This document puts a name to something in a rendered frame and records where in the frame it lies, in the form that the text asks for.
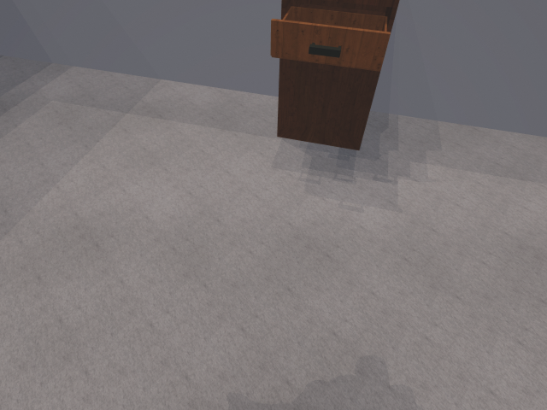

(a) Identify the cabinet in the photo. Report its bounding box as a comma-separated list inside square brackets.
[277, 0, 399, 150]

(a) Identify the drawer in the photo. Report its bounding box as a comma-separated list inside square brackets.
[271, 6, 391, 72]

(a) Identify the handle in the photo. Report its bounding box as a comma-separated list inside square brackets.
[309, 43, 341, 58]

